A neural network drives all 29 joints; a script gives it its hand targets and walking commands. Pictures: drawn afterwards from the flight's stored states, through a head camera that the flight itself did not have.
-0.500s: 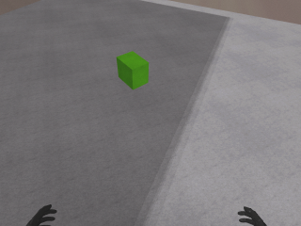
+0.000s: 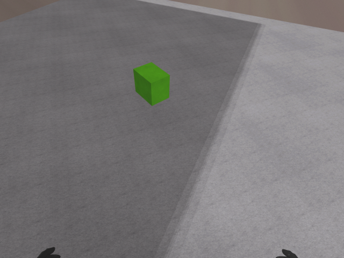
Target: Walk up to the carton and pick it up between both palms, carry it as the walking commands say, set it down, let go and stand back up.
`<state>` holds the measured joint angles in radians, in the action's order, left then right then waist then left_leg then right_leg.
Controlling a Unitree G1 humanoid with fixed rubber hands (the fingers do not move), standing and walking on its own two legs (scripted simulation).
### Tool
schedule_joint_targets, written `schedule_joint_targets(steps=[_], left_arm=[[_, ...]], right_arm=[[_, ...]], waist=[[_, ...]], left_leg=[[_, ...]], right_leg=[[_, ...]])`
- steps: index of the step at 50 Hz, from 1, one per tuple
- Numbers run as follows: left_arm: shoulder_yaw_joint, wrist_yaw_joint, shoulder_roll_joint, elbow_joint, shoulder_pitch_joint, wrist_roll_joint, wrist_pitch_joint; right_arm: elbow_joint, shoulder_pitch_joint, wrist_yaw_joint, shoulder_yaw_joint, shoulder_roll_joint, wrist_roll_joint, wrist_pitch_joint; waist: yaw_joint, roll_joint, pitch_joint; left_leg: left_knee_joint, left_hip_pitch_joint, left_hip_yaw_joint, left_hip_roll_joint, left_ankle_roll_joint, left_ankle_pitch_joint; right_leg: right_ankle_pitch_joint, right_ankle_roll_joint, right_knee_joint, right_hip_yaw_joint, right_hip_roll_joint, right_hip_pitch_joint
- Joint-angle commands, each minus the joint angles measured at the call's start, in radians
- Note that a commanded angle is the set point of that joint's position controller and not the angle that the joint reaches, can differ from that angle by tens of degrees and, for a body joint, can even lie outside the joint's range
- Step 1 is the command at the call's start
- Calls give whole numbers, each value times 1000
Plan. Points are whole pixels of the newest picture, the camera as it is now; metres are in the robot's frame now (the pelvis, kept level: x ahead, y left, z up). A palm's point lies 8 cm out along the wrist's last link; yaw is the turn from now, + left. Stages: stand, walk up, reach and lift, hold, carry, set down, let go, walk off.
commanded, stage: walk up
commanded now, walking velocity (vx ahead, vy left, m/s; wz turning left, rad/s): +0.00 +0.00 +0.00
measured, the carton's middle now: (151, 83) +1.67 +0.16 -0.66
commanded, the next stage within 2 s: none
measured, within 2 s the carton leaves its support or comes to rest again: neither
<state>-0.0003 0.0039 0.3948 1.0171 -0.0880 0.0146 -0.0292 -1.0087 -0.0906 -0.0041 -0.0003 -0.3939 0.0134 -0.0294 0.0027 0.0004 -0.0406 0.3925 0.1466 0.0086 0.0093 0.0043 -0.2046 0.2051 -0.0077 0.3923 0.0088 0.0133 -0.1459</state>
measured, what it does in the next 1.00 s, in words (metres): walks ahead: right foot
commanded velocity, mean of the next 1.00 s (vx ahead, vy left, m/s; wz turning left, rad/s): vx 0.00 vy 0.00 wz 0.00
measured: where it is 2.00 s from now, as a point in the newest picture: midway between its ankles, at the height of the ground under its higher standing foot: (159, 176)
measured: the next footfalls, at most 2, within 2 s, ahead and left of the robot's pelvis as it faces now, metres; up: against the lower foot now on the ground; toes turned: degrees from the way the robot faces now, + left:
right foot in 0.72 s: +0.37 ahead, -0.09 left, +0.00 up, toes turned +0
left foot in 1.06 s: +0.47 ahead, +0.18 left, +0.00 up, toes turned +10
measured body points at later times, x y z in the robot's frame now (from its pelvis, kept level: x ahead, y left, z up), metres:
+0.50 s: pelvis +0.09 +0.04 +0.00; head +0.08 +0.05 +0.45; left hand +0.18 +0.39 -0.10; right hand +0.19 -0.32 -0.07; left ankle +0.06 +0.14 -0.74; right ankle +0.10 -0.11 -0.69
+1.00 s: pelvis +0.31 +0.03 -0.01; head +0.31 +0.04 +0.44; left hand +0.35 +0.39 -0.09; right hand +0.47 -0.29 -0.09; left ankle +0.40 +0.17 -0.72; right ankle +0.33 -0.09 -0.74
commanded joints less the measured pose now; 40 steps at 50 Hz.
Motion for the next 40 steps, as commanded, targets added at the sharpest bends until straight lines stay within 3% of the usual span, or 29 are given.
schedule_joint_targets(steps=[1, 5, 6, 7, 9, 10, 11, 12, 13, 14, 16, 17, 18, 19, 20, 21, 22, 24, 26, 29, 31, 33, 35, 36, 37, 38, 39, 40], left_arm=[[-31, -5, 171, -35, 45, 0, -9], [-30, -5, 173, -24, 44, -1, -7], [-95, 28, 298, -103, -39, 16, -30], [-99, 41, 289, -113, -45, 22, -37], [-104, 47, 263, -145, -79, 15, -49], [-113, 46, 277, -141, -117, 18, -56], [-127, 46, 314, -135, -156, 23, -62], [-137, 50, 345, -147, -163, 30, -65], [-140, 55, 350, -166, -142, 32, -67], [-140, 58, 354, -187, -107, 28, -64], [-133, 67, 334, -224, -24, 24, -52], [-121, 70, 294, -235, -8, 24, -43], [-106, 71, 238, -248, -12, 20, -35], [-87, 73, 177, -303, 40, 10, -41], [-94, 65, 234, -304, 77, 10, -45], [-101, 65, 271, -281, 39, -6, -51], [-102, 70, 273, -255, -38, -6, -56], [-103, 80, 273, -236, -99, 1, -55], [-105, 92, 262, -257, -59, 2, -49], [-104, 107, 236, -297, 37, 3, -51], [-108, 109, 225, -300, 38, 2, -52], [-115, 106, 220, -297, 12, 0, -51], [-134, 92, 241, -266, -117, 1, -53], [-155, 76, 282, -239, -264, 7, -59], [-184, 57, 377, -253, -377, 11, -66], [-185, 51, 423, -287, -321, -8, -68], [-181, 52, 392, -300, -245, -22, -63], [-165, 52, 346, -318, -191, -23, -64]], right_arm=[[35, 45, 5, -32, -170, -1, -9], [24, 45, 5, -31, -172, -1, -8], [71, -57, -31, -96, -283, 12, -23], [81, -28, -46, -102, -277, 20, -28], [130, 13, -60, -110, -234, 17, -35], [154, 37, -63, -112, -220, 16, -39], [178, 57, -69, -113, -207, 13, -40], [202, 78, -77, -111, -212, 10, -43], [210, 75, -87, -113, -234, 3, -46], [211, 47, -95, -118, -244, -1, -48], [180, -78, -101, -129, -235, 1, -51], [153, -174, -94, -140, -244, 12, -56], [122, -303, -82, -158, -293, 25, -65], [131, -402, -66, -184, -418, 29, -73], [167, -345, -53, -178, -410, 8, -82], [195, -277, -44, -156, -379, -12, -85], [217, -225, -41, -139, -345, -21, -87], [239, -201, -40, -126, -315, -17, -89], [248, -231, -46, -123, -327, -7, -93], [255, -246, -50, -126, -349, -8, -98], [261, -249, -48, -123, -352, -11, -93], [266, -247, -42, -119, -348, -14, -87], [280, -235, -34, -105, -322, -16, -84], [294, -244, -32, -84, -275, -13, -84], [332, -270, -29, -60, -210, -20, -91], [314, -269, -20, -73, -283, -28, -87], [296, -239, -22, -89, -331, -28, -81], [293, -226, -30, -94, -326, -21, -81]], waist=[[0, -1, 52], [0, -1, 51], [2, -19, 171], [10, -12, 83], [39, 13, -25], [54, 61, -39], [68, 150, -58], [77, 198, -73], [60, 166, -73], [34, 152, -53], [-42, 127, -16], [-85, 74, 19], [-134, -88, 56], [-184, -351, 47], [-153, -136, -29], [-93, -14, -59], [-46, 0, -45], [-36, -82, -30], [-52, -140, -42], [-65, -146, -74], [-56, -145, -51], [-36, -136, -29], [39, -50, 39], [104, 58, 124], [149, 278, 220], [113, 195, 214], [83, 90, 139], [54, 76, 69]], left_leg=[[-80, -5, -96, 109, -36, 84], [-87, -9, -96, 111, -35, 84], [-23, 12, -134, 79, -109, -453], [4, 119, -195, 110, -131, -565], [70, 276, -183, 108, -125, -469], [141, 351, -115, 70, -102, -389], [247, 441, -7, 17, -65, -292], [301, 489, -5, 52, -43, -303], [286, 472, -46, 85, -35, -300], [238, 405, -53, 99, -34, -288], [89, 152, 35, 53, -35, -164], [51, -65, 77, 0, -38, -137], [-13, -294, -20, 11, -71, -267], [-217, -413, -572, 303, -190, -656], [-263, -305, -664, 378, -266, -672], [-238, -202, -571, 360, -246, -562], [-216, -159, -465, 312, -222, -439], [-196, -103, -283, 234, -220, -221], [-207, -44, -232, 229, -236, -142], [-196, 8, -151, 203, -215, -25], [-156, 33, -121, 202, -197, 102], [-80, 55, -107, 212, -190, 180], [158, 147, -48, 176, -157, 308], [432, 259, 5, 111, -129, 299], [800, 514, 58, -4, -66, -10], [903, 588, -92, -27, -71, -281], [911, 588, -129, 45, -72, -214], [838, 579, -112, 88, -63, -169]], right_leg=[[-83, 40, -80, -93, 107, 2], [-84, 39, -87, -93, 109, 5], [381, 92, -19, -71, 79, 19], [525, 121, 18, -132, 112, -55], [509, 154, -17, -207, 180, -54], [544, 181, -98, -265, 226, 5], [619, 225, -207, -347, 297, 90], [609, 270, -276, -406, 373, 106], [583, 281, -289, -394, 383, 97], [547, 264, -282, -336, 366, 64], [468, 197, -200, -141, 268, -85], [484, 159, -82, -36, 194, -232], [497, 112, 173, 71, 94, -420], [406, 52, 555, 114, -30, -707], [303, 51, 683, -102, 18, -769], [194, 53, 685, -154, 60, -721], [150, 42, 640, -142, 87, -655], [94, 6, 516, -72, 105, -544], [67, -9, 415, -17, 107, -478], [-35, 9, 256, 28, 88, -395], [-75, 29, 206, 57, 54, -302], [-75, 49, 191, 68, 31, -213], [-42, 79, 138, 79, -13, 41], [47, 115, 121, 26, 9, 251], [344, 217, -21, -437, 324, 415], [453, 298, -151, -680, 437, 324], [522, 309, -158, -569, 411, 228], [469, 292, -168, -463, 376, 116]])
